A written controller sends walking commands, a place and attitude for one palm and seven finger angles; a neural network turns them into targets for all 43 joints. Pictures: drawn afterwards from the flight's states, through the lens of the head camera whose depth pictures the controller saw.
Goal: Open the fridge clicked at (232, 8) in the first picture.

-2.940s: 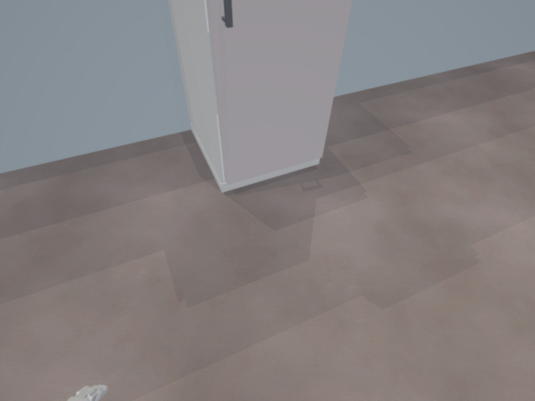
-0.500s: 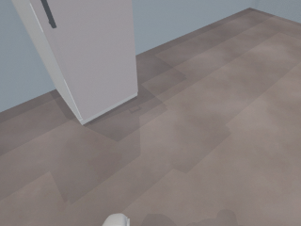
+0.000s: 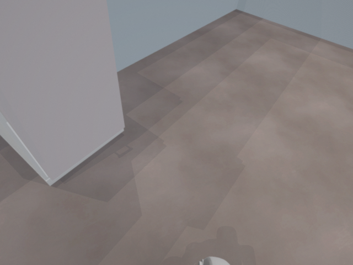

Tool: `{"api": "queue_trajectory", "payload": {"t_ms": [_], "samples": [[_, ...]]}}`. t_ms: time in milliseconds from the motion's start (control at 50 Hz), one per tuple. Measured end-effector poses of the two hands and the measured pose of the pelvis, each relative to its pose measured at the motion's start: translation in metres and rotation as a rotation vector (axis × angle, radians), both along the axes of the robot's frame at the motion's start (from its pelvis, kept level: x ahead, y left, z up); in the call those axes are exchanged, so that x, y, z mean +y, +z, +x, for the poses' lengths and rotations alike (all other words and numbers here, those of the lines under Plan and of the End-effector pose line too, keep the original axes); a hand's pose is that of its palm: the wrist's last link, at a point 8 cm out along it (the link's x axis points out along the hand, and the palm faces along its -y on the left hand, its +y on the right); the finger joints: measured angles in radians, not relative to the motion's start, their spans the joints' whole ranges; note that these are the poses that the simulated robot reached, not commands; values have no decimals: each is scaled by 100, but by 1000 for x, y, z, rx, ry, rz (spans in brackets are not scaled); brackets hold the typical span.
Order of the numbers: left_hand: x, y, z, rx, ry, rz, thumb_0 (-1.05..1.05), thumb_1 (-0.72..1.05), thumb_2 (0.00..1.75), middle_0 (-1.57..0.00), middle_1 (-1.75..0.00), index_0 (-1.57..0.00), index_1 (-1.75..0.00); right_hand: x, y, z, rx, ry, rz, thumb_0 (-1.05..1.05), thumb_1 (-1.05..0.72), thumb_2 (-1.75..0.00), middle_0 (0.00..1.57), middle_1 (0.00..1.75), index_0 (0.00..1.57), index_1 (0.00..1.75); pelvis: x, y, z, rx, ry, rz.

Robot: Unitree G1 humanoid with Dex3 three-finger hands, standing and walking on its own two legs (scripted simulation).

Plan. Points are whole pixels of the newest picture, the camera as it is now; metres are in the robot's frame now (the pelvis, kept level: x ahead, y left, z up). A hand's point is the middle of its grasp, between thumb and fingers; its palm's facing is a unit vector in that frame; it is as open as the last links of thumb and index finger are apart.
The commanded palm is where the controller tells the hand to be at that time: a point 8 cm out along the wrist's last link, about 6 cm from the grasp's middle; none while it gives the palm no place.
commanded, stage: walk to a spot facing it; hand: left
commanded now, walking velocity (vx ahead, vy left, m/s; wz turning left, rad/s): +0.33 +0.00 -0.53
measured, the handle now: out of the picture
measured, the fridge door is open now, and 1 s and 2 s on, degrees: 0 0 0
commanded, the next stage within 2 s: turn to face it in 0.48 s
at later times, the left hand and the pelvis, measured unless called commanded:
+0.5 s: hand (155, 192) +0.36 +0.08 -0.18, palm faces -0.25 -0.95 -0.20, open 7.4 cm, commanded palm none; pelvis +0.21 -0.06 -0.02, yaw -15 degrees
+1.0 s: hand (146, 181) +0.40 +0.12 -0.20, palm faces -0.08 -0.98 -0.16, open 7.4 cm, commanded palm none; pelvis +0.36 -0.05 -0.01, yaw -9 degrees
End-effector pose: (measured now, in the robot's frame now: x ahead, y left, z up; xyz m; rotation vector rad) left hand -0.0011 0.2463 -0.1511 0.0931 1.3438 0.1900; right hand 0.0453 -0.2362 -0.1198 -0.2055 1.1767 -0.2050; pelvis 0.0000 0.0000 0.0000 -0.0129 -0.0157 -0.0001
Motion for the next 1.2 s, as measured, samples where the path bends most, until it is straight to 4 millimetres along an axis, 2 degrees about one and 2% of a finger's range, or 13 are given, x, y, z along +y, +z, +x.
{"api": "queue_trajectory", "payload": {"t_ms": [120,240,340,400,440,500,620,700,780,860,920,1060,1200], "samples": [[5,11,115,-109,-105,10,1,91,90,-19,-30,-19,-30,1,-4,-46,189,-132,4,0,-94,-90,20,30,20,29,6,2,46,5,-65,13],[-29,12,223,-156,-247,-10,1,91,90,-19,-30,-19,-30,21,-12,-69,341,-256,82,1,-92,-90,20,30,20,29,-4,-4,95,6,-127,20],[-78,4,313,-211,-363,-23,1,91,90,-19,-30,-19,-30,29,-27,-62,442,-350,161,1,-91,-90,20,30,20,29,-28,-19,145,14,-186,17],[-101,-4,351,-263,-390,-16,1,91,90,-19,-30,-20,-30,18,-41,-37,459,-382,198,1,-91,-90,20,30,20,29,-48,-32,173,9,-223,20],[-109,-3,362,-257,-386,-11,1,91,90,-19,-30,-20,-30,3,-44,-3,407,-389,191,1,-91,-90,20,30,20,29,-56,-29,187,-6,-239,19],[-113,4,365,-208,-383,3,1,91,90,-19,-30,-20,-30,-26,-42,65,261,-370,156,1,-91,-90,20,30,20,29,-65,-19,208,-12,-264,16],[-98,20,373,-128,-376,63,0,93,90,-20,-30,-20,-30,-73,-24,198,-21,-313,91,1,-91,-90,20,30,20,29,-71,-5,250,6,-302,20],[-93,19,379,-90,-346,64,0,92,90,-20,-30,-20,-30,-83,-15,259,-95,-269,77,1,-91,-90,20,30,20,29,-72,-2,279,9,-296,9],[-90,8,383,-62,-285,36,1,91,90,-19,-30,-20,-30,-77,-14,302,-79,-210,72,1,-91,-90,20,30,20,29,-69,-5,310,3,-257,-11],[-86,-14,386,-18,-209,-3,1,91,90,-19,-30,-20,-30,-63,-20,336,-34,-143,56,1,-91,-90,20,30,20,29,-61,-16,342,-5,-203,-25],[-82,-23,390,20,-172,-19,1,91,90,-20,-30,-20,-30,-53,-21,349,-6,-113,50,1,-91,-90,20,30,20,29,-55,-19,353,-11,-187,-6],[-69,-8,420,-3,-152,-8,1,91,90,-20,-30,-20,-30,-54,-11,346,63,-122,21,0,-93,-90,20,30,20,29,-46,-6,362,12,-137,-18],[-59,9,454,-100,-111,50,1,91,90,-19,-30,-20,-30,-69,-8,341,117,-98,20,1,-92,-90,20,30,20,29,-58,-1,366,39,-58,-22]]}}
